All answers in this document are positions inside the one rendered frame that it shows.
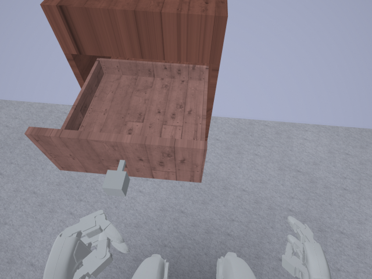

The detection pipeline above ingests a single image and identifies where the cabinet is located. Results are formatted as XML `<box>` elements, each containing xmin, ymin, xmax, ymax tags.
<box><xmin>40</xmin><ymin>0</ymin><xmax>228</xmax><ymax>141</ymax></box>

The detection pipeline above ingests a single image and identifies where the left robot thigh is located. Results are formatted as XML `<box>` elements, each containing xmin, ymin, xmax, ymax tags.
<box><xmin>132</xmin><ymin>257</ymin><xmax>169</xmax><ymax>279</ymax></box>

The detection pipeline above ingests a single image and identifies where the robot left hand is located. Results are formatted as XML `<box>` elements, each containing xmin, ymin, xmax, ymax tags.
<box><xmin>43</xmin><ymin>210</ymin><xmax>130</xmax><ymax>279</ymax></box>

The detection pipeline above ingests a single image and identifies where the drawer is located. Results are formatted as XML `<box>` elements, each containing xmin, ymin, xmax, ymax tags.
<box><xmin>24</xmin><ymin>58</ymin><xmax>209</xmax><ymax>183</ymax></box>

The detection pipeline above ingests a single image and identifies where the robot right shin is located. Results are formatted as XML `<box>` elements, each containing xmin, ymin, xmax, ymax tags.
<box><xmin>225</xmin><ymin>252</ymin><xmax>237</xmax><ymax>257</ymax></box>

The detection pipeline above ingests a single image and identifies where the robot right hand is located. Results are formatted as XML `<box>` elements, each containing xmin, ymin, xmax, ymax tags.
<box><xmin>282</xmin><ymin>216</ymin><xmax>331</xmax><ymax>279</ymax></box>

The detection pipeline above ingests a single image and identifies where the handle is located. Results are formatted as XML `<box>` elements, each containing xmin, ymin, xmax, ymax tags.
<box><xmin>102</xmin><ymin>160</ymin><xmax>130</xmax><ymax>196</ymax></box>

